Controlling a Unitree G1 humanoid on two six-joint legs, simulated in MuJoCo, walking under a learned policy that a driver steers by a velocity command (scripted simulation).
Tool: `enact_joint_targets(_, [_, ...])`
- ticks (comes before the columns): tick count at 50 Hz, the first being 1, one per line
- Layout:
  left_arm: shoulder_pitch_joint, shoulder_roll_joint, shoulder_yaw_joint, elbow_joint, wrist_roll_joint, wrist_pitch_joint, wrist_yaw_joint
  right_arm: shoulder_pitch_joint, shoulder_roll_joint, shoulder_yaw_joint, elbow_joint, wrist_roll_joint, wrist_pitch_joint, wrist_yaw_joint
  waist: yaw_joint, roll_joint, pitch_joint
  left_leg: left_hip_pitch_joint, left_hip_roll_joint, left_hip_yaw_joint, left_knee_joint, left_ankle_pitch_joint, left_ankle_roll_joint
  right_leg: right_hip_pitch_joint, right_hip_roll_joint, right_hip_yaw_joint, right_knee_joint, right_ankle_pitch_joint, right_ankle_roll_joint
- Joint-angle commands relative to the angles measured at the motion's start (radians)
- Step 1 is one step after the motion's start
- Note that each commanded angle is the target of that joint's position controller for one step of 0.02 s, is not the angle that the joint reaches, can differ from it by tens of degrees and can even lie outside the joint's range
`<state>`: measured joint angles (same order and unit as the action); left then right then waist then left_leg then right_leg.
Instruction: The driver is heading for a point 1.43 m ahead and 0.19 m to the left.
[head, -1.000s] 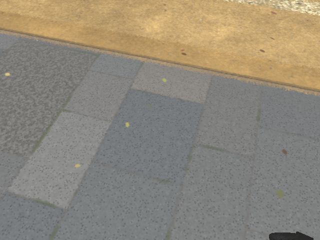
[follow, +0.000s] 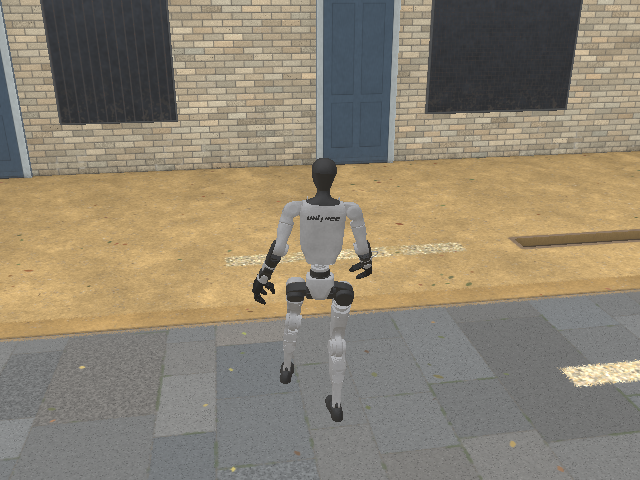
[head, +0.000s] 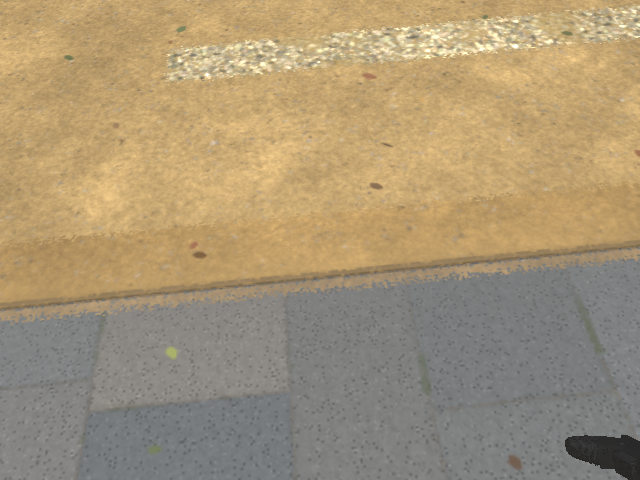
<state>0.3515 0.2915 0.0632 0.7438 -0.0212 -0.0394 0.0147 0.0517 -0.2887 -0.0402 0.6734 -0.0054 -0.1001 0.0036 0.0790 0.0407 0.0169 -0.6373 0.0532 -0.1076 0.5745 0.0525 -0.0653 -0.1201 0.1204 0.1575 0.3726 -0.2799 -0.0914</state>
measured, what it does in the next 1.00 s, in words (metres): walks ahead: left foot, then right foot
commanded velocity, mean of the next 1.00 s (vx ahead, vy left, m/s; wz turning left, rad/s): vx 0.11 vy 0.00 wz -0.15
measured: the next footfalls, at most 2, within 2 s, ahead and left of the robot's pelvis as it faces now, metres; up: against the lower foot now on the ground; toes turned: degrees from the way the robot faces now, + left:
left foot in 0.10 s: +0.25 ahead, +0.14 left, +0.00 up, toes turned -6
right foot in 0.44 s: +0.22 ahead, -0.12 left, +0.00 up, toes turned -4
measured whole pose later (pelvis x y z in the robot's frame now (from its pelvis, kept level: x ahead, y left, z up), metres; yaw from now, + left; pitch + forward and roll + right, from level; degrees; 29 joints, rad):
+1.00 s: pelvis +0.20 +0.00 -0.01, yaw -7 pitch -2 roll +0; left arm 0.20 0.22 0.04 0.81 0.01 0.00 0.02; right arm 0.16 -0.24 -0.03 0.97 0.00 0.01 -0.03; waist -0.02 0.00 0.03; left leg -0.21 0.03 0.00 0.52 -0.29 -0.03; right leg -0.21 0.01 0.04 0.55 -0.31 -0.01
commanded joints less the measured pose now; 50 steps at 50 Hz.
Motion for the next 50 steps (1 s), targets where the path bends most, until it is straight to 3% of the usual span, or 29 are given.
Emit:
enact_joint_targets(1, [0.04, 0.159, 0.047, -0.037, -0.003, 0.008, 0.014, -0.107, -0.099, -0.031, -0.091, 0.001, -0.03, 0.014, -0.002, -0.131, -0.013, 0.104, -0.068, 0.031, -0.103, -0.011, 0.023, 0.003, -0.228, 0.21, 0.007, 0.328, -0.096])
enact_joint_targets(3, [0.023, 0.147, 0.046, -0.04, 0.004, 0.021, 0.019, -0.038, -0.116, -0.042, -0.071, -0.006, -0.039, 0.02, -0.034, -0.171, -0.047, 0.182, -0.082, 0.047, -0.133, -0.035, 0.061, 0.054, -0.226, 0.226, 0.113, 0.467, -0.064])
enact_joint_targets(4, [-0.006, 0.132, 0.04, -0.052, 0.003, 0.021, 0.02, 0.033, -0.125, -0.049, -0.053, -0.018, -0.045, 0.016, -0.079, -0.166, -0.089, 0.296, -0.075, 0.07, -0.195, 0.061, 0.091, 0.048, -0.186, 0.197, 0.205, 0.55, -0.03])
enact_joint_targets(5, [-0.02, 0.09, 0.025, -0.076, 0.015, 0.017, 0.018, 0.13, -0.163, -0.055, -0.048, -0.039, -0.051, 0.012, -0.123, -0.123, -0.21, 0.533, 0.046, -0.01, -0.136, 0.294, 0.152, -0.042, -0.139, 0.161, 0.388, 0.47, 0.01])
enact_joint_targets(6, [0.129, 0.03, 0.006, -0.07, 0.023, 0.01, 0.015, 0.218, -0.217, -0.066, -0.038, -0.056, -0.04, 0.007, -0.09, 0.126, -0.362, 0.898, 0.311, -0.292, -0.045, 0.666, 0.322, -0.325, -0.013, 0.071, 0.718, -0.088, 0.086])
enact_joint_targets(7, [0.206, 0.091, 0.005, -0.062, 0.012, 0.005, 0.007, 0.277, -0.188, -0.067, -0.008, -0.012, -0.018, 0.015, -0.095, 0.27, -0.473, 1.004, 0.427, -0.538, -0.077, 0.508, 0.419, -0.485, -0.001, 0.044, 0.922, -0.438, 0.116])
enact_joint_targets(8, [0.14, 0.161, 0.026, -0.052, 0.001, 0.013, 0.007, 0.237, -0.135, -0.052, -0.032, 0.002, -0.003, 0.013, -0.122, 0.128, -0.376, 0.893, 0.372, -0.47, -0.121, 0.317, 0.378, -0.531, -0.054, 0.07, 0.999, -0.372, 0.134])
enact_joint_targets(9, [0.028, 0.17, 0.029, -0.075, 0.0, 0.028, 0.011, 0.176, -0.1, -0.038, -0.041, -0.005, 0.011, 0.009, -0.126, 0.053, -0.258, 0.766, 0.313, -0.345, -0.143, 0.243, 0.332, -0.553, -0.082, 0.023, 0.991, -0.307, 0.146])
enact_joint_targets(10, [-0.031, 0.155, 0.028, -0.086, 0.008, 0.042, 0.014, 0.124, -0.069, -0.022, -0.036, -0.011, 0.018, 0.011, -0.112, 0.015, -0.162, 0.624, 0.258, -0.253, -0.175, 0.248, 0.314, -0.54, -0.108, 0.003, 0.925, -0.278, 0.153])
enact_joint_targets(12, [-0.015, 0.087, 0.016, -0.085, 0.013, 0.065, 0.016, 0.056, -0.055, -0.013, -0.019, -0.023, 0.023, 0.017, -0.047, 0.063, -0.097, 0.414, 0.176, -0.133, -0.232, 0.237, 0.277, -0.385, -0.154, -0.032, 0.723, -0.232, 0.153])
enact_joint_targets(14, [0.009, 0.038, 0.0, -0.072, 0.02, 0.065, 0.018, 0.02, -0.076, -0.021, -0.005, -0.025, 0.026, 0.019, -0.028, 0.108, -0.112, 0.337, 0.14, -0.043, -0.248, 0.367, 0.286, -0.251, -0.145, -0.094, 0.536, -0.182, 0.164])
enact_joint_targets(16, [-0.009, 0.037, -0.004, -0.068, 0.025, 0.061, 0.015, 0.034, -0.098, -0.028, 0.016, -0.013, 0.032, 0.014, -0.042, 0.112, -0.17, 0.371, 0.154, -0.03, -0.239, 0.394, 0.296, -0.172, -0.147, -0.106, 0.404, -0.06, 0.16])
enact_joint_targets(19, [-0.038, 0.053, 0.003, -0.064, 0.026, 0.07, 0.008, 0.028, -0.102, -0.024, 0.033, 0.004, 0.049, 0.011, -0.038, 0.088, -0.173, 0.344, 0.152, -0.028, -0.234, 0.089, 0.271, -0.053, -0.136, -0.129, 0.221, 0.104, 0.131])
enact_joint_targets(21, [-0.086, 0.063, 0.005, -0.083, 0.047, 0.075, 0.007, 0.056, -0.061, -0.006, 0.056, 0.004, 0.054, 0.014, -0.04, 0.061, -0.117, 0.267, 0.099, -0.021, -0.235, -0.259, 0.187, 0.027, -0.154, -0.098, 0.085, 0.182, 0.089])
enact_joint_targets(22, [-0.109, 0.102, 0.009, -0.106, 0.056, 0.075, 0.012, 0.083, -0.033, 0.006, 0.065, -0.013, 0.053, 0.018, -0.06, -0.01, -0.1, 0.223, 0.054, 0.006, -0.193, -0.408, 0.127, 0.056, -0.244, 0.003, 0.045, 0.234, 0.053])
enact_joint_targets(23, [-0.16, 0.156, 0.018, -0.114, 0.047, 0.078, 0.018, 0.155, -0.029, 0.006, 0.073, -0.022, 0.052, 0.021, -0.133, -0.143, -0.07, 0.241, -0.029, 0.082, -0.164, -0.457, 0.081, -0.024, -0.286, 0.042, 0.046, 0.139, 0.007])
enact_joint_targets(24, [-0.172, 0.097, 0.009, -0.1, 0.045, 0.075, 0.012, 0.136, -0.021, 0.009, 0.08, -0.025, 0.058, 0.015, -0.115, -0.186, -0.065, 0.358, -0.036, 0.115, -0.144, -0.377, 0.056, -0.153, -0.255, 0.027, 0.011, -0.092, 0.004])
enact_joint_targets(25, [-0.185, 0.062, 0.0, -0.102, 0.051, 0.068, 0.006, 0.104, -0.044, 0.003, 0.082, -0.021, 0.064, 0.01, -0.1, -0.164, -0.015, 0.372, -0.035, 0.113, -0.133, -0.337, 0.05, -0.201, -0.218, 0.009, 0.0, -0.15, 0.026])
enact_joint_targets(27, [-0.184, 0.061, -0.003, -0.097, 0.05, 0.051, 0.002, 0.111, -0.056, -0.001, 0.096, -0.018, 0.072, -0.001, -0.097, -0.149, 0.004, 0.371, -0.025, 0.101, -0.128, -0.291, 0.059, -0.195, -0.195, -0.015, 0.026, -0.036, 0.055])
enact_joint_targets(30, [-0.152, 0.06, -0.002, -0.083, 0.038, 0.037, 0.008, 0.126, -0.052, -0.001, 0.117, -0.014, 0.067, -0.004, -0.09, -0.102, -0.03, 0.379, -0.015, 0.094, -0.124, -0.224, 0.065, -0.13, -0.189, -0.03, 0.082, 0.134, 0.059])
enact_joint_targets(35, [-0.156, 0.051, -0.002, -0.075, 0.034, 0.036, 0.011, 0.119, -0.053, -0.004, 0.153, -0.005, 0.07, -0.009, -0.087, -0.063, -0.056, 0.411, -0.01, 0.093, -0.105, -0.145, 0.056, -0.095, -0.178, -0.043, 0.114, 0.26, 0.052])
enact_joint_targets(50, [-0.149, 0.035, 0.004, 0.03, 0.029, 0.03, 0.012, 0.108, -0.063, -0.014, 0.276, 0.001, 0.101, -0.036, -0.098, -0.052, -0.034, 0.462, -0.004, 0.09, -0.116, -0.133, 0.048, -0.086, -0.158, -0.07, 0.086, 0.287, 0.057])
